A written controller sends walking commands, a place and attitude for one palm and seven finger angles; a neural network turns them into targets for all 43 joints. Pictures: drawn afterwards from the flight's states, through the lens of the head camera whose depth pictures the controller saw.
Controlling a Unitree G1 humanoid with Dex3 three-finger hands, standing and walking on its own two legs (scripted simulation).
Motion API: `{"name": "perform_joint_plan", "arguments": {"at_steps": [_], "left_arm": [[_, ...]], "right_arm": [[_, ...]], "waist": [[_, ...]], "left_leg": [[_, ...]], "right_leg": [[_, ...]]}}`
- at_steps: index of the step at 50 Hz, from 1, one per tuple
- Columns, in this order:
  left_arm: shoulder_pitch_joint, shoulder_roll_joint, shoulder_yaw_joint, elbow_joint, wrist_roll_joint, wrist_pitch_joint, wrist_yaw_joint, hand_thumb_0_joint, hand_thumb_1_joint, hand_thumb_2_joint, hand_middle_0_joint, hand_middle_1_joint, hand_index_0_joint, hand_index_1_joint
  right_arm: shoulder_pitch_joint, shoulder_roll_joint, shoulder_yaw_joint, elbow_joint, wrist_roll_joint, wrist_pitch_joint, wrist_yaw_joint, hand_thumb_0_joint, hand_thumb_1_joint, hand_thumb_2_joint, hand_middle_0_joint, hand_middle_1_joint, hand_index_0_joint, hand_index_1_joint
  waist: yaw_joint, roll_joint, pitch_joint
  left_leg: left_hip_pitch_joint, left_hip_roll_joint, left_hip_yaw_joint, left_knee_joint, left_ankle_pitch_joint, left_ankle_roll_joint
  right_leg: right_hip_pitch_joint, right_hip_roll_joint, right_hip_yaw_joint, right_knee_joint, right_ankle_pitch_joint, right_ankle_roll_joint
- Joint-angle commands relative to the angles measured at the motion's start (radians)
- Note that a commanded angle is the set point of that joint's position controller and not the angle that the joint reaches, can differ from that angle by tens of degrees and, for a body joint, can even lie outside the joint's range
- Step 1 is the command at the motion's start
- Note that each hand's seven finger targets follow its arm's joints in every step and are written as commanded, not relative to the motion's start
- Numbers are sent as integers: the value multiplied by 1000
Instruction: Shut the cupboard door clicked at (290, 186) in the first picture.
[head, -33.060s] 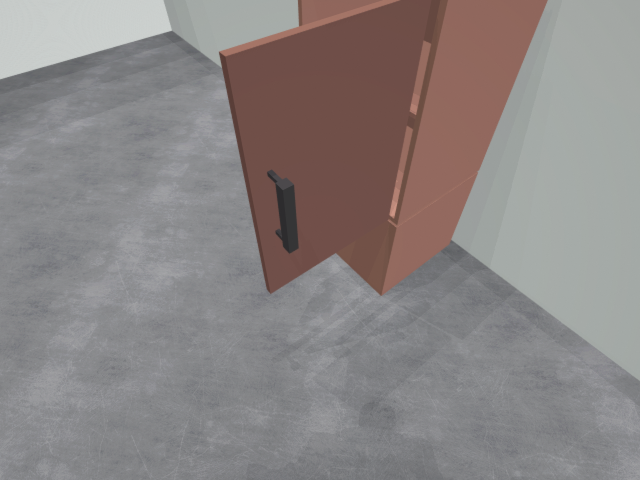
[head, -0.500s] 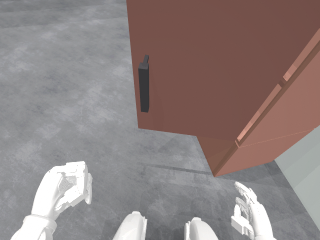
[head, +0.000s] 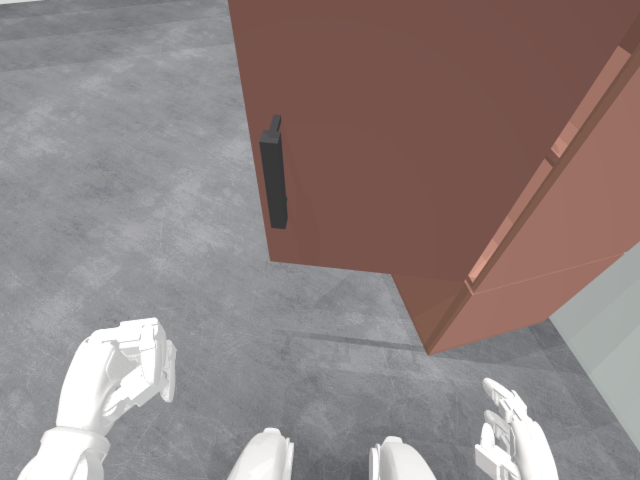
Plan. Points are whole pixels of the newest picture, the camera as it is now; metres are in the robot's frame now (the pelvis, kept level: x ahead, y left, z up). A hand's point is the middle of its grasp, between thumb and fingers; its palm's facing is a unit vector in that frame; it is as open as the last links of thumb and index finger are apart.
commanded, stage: bring the fist close to the handle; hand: left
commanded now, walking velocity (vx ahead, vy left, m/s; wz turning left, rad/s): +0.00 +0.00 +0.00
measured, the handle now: (277, 175) +0.52 +0.10 +0.05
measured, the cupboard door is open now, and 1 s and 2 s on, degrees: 67 67 65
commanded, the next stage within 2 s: push the door shut along its arc in 1.50 s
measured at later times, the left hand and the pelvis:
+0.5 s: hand (228, 315) +0.29 +0.13 +0.06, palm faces -0.11 -0.99 -0.01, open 3.1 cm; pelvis +0.00 +0.00 +0.00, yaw +0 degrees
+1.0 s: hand (286, 251) +0.39 +0.08 +0.06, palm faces -0.11 -0.99 -0.02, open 3.1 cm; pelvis +0.01 +0.00 +0.01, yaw +0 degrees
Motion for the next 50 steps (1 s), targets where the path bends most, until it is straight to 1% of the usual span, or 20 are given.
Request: {"name": "perform_joint_plan", "arguments": {"at_steps": [1, 2, 5, 6, 7, 9, 12, 14, 17, 20, 24, 25, 27, 29, 32, 34, 38, 42, 45, 50], "left_arm": [[-32, 133, 55, -211, -15, -43, -16, 0, 900, 900, -1300, -1500, -1300, -1500], [-50, 157, 81, -222, -24, -46, -13, 0, 900, 900, -1300, -1500, -1300, -1500], [-51, 146, 97, -249, -29, -79, 9, 0, 900, 900, -1300, -1500, -1300, -1500], [-93, 107, 47, -250, -26, -88, 16, 0, 900, 900, -1300, -1500, -1300, -1500], [-154, 114, 45, -234, -24, -93, 22, 0, 900, 900, -1300, -1500, -1300, -1500], [-201, 68, -19, -194, -2, -94, 32, 0, 900, 900, -1300, -1500, -1300, -1500], [-266, 49, -71, -133, 28, -59, 39, 0, 900, 900, -1300, -1500, -1300, -1500], [-309, 46, -98, -151, 55, -32, 45, 0, 900, 900, -1300, -1500, -1300, -1500], [-335, 106, -39, -166, 69, 10, 87, 0, 900, 900, -1300, -1500, -1300, -1500], [-381, 73, -43, -181, 81, 18, 149, 0, 900, 900, -1300, -1500, -1300, -1500], [-391, 25, -61, -79, 100, 16, 213, 0, 900, 900, -1300, -1500, -1300, -1500], [-410, -4, -92, -51, 107, 17, 219, 0, 900, 900, -1300, -1500, -1300, -1500], [-477, 3, -103, 22, 125, 18, 224, 0, 900, 900, -1300, -1500, -1300, -1500], [-535, -14, -135, 56, 143, 11, 217, 0, 900, 900, -1300, -1500, -1300, -1500], [-631, 0, -133, 42, 143, -6, 212, 0, 900, 900, -1300, -1500, -1300, -1500], [-668, -8, -129, 19, 137, -25, 217, 0, 900, 900, -1300, -1500, -1300, -1500], [-752, -18, -125, 70, 144, -48, 255, 0, 900, 900, -1300, -1500, -1300, -1500], [-834, -37, -133, 218, 174, -36, 292, 0, 900, 900, -1300, -1500, -1300, -1500], [-904, -72, -154, 284, 187, -27, 303, 0, 900, 900, -1300, -1500, -1300, -1500], [-1027, -75, -132, 332, 183, -46, 320, 0, 900, 900, -1300, -1500, -1300, -1500]], "right_arm": [[-41, -127, -59, -170, 6, -58, -18, 0, -900, -900, 200, 300, 200, 300], [-40, -126, -57, -167, 2, -56, -22, 0, -900, -900, 200, 300, 200, 300], [-49, -116, -54, -164, 0, -61, -23, 0, -900, -900, 200, 300, 200, 300], [-51, -115, -48, -165, -2, -65, -21, 0, -900, -900, 200, 300, 200, 300], [-43, -119, -46, -151, -5, -67, -23, 0, -900, -900, 200, 300, 200, 300], [-42, -125, -43, -143, -5, -75, -20, 0, -900, -900, 200, 300, 200, 300], [-31, -136, -43, -135, -4, -79, -22, 0, -900, -900, 200, 300, 200, 300], [-31, -138, -46, -140, 0, -76, -19, 0, -900, -900, 200, 300, 200, 300], [-23, -138, -47, -142, -1, -62, -17, 0, -900, -900, 200, 300, 200, 300], [-36, -121, -42, -144, -5, -48, -5, 0, -900, -900, 200, 300, 200, 300], [-25, -115, -41, -132, -12, -25, 9, 0, -900, -900, 200, 300, 200, 300], [-24, -115, -40, -129, -13, -20, 13, 0, -900, -900, 200, 300, 200, 300], [-13, -123, -40, -111, -15, -9, 16, 0, -900, -900, 200, 300, 200, 300], [-11, -126, -43, -109, -13, 0, 19, 0, -900, -900, 200, 300, 200, 300], [-2, -129, -47, -98, -14, 7, 16, 0, -900, -900, 200, 300, 200, 300], [-3, -121, -50, -93, -15, 9, 18, 0, -900, -900, 200, 300, 200, 300], [-1, -116, -49, -64, -20, 19, 24, 0, -900, -900, 200, 300, 200, 300], [19, -121, -52, -40, -26, 41, 33, 0, -900, -900, 200, 300, 200, 300], [27, -117, -56, -35, -26, 57, 42, 0, -900, -900, 200, 300, 200, 300], [47, -114, -62, -21, -30, 76, 46, 0, -900, -900, 200, 300, 200, 300]], "waist": [[-10, 4, -203], [-4, -2, -202], [2, 6, -217], [-19, 7, -198], [-30, 0, -174], [-50, 12, -148], [-58, 5, -149], [-54, 27, -211], [-24, 31, -281], [-17, 45, -306], [-29, -29, -269], [-40, -34, -255], [-58, -56, -202], [-69, -58, -200], [-65, -15, -254], [-58, -10, -331], [-64, 10, -327], [-82, -26, -291], [-84, -16, -319], [-94, -44, -384]], "left_leg": [[118, -21, 15, -213, 216, 23], [110, -22, 12, -207, 226, 23], [122, -21, 12, -206, 223, 20], [117, -22, 12, -198, 203, 23], [104, -20, 6, -186, 198, 23], [100, -18, -1, -192, 143, 22], [93, -18, -10, -200, 117, 26], [129, -18, -11, -213, 137, 26], [165, -17, -9, -226, 205, 25], [205, -15, -5, -242, 256, 19], [176, -14, 7, -241, 282, 16], [171, -14, 10, -239, 270, 18], [140, -13, 9, -238, 231, 20], [146, -12, 12, -241, 213, 20], [187, -12, 10, -241, 257, 21], [225, -12, 17, -235, 317, 20], [244, -9, 14, -234, 356, 14], [215, -10, 15, -233, 337, 16], [224, -10, 22, -237, 346, 13], [243, -8, 29, -231, 398, 13]], "right_leg": [[198, 23, 44, -213, 150, -17], [213, 29, 45, -208, 157, -22], [197, 27, 38, -198, 147, -20], [169, 26, 38, -200, 126, -16], [153, 30, 39, -196, 119, -21], [93, 28, 25, -191, 69, -17], [86, 27, 27, -194, 55, -20], [100, 19, 24, -191, 83, -19], [161, 21, 24, -188, 141, -23], [177, 15, 14, -184, 189, -21], [203, 14, 12, -195, 228, -16], [191, 14, 12, -201, 219, -13], [177, 13, 22, -219, 183, -14], [166, 10, 26, -227, 169, -13], [189, 9, 30, -220, 217, -20], [225, 5, 33, -208, 286, -18], [204, 6, 27, -195, 319, -19], [186, 9, 27, -201, 310, -17], [197, 6, 30, -201, 328, -17], [238, 6, 37, -198, 400, -13]]}}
